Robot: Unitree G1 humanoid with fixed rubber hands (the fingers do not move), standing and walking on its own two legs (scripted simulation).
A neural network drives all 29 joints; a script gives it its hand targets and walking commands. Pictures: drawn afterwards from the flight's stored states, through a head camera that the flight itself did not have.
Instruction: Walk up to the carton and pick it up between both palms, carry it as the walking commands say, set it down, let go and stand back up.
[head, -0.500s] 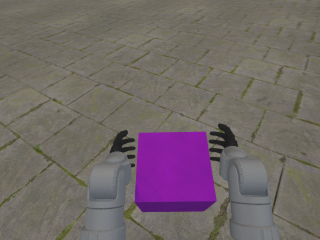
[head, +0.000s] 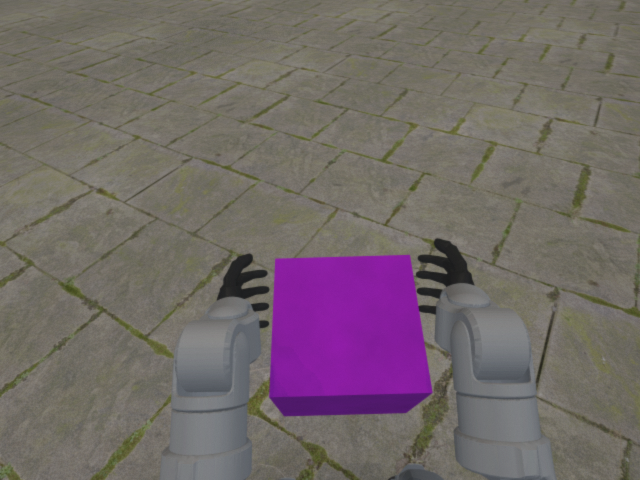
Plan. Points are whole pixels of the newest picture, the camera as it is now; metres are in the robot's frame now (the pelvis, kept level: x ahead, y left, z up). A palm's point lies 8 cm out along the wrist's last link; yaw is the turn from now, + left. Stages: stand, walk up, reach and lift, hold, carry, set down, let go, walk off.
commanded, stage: carry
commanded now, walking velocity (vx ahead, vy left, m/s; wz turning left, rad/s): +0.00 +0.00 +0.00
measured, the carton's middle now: (343, 339) +0.31 +0.00 +0.01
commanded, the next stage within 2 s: hold in 1.74 s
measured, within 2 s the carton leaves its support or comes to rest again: neither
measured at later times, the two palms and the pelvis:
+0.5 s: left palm (233, 325) +0.25 +0.12 +0.14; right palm (485, 316) +0.25 -0.14 +0.15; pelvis -0.04 -0.01 +0.03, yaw +0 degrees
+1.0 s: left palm (212, 342) +0.24 +0.15 +0.11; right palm (456, 328) +0.25 -0.11 +0.12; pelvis -0.04 +0.01 +0.03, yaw +1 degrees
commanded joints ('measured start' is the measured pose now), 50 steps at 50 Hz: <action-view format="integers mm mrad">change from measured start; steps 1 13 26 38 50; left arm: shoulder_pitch -413 -389 -391 -366 -313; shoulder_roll -1044 -1065 -999 -1000 -940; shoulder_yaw -483 -488 -443 -459 -446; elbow -80 -109 -46 -41 -38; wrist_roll -346 -346 -299 -314 -295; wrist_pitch -43 -115 -85 -159 -207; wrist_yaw -243 -233 -228 -237 -230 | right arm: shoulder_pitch -277 -283 -273 -225 -193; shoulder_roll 1018 1040 1006 993 936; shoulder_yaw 468 511 455 423 426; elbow -29 -86 2 36 20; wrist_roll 313 341 309 305 297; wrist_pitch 2 -50 -14 -95 -143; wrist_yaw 226 236 244 256 249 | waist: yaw -68 -14 -20 -18 -17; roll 203 -113 -14 41 23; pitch -196 -315 -245 -300 -328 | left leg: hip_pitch -29 54 179 186 223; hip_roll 132 46 111 146 142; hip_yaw -260 -38 -98 -148 -128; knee -366 -119 -389 -449 -409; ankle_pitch -338 90 176 172 311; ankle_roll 94 -57 -42 -14 -7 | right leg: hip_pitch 34 339 248 300 312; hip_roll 88 -198 -72 -32 -42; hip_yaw -109 272 148 95 84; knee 305 -293 -309 -226 -221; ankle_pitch -448 131 -246 -148 -84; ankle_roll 18 -139 -70 -72 -70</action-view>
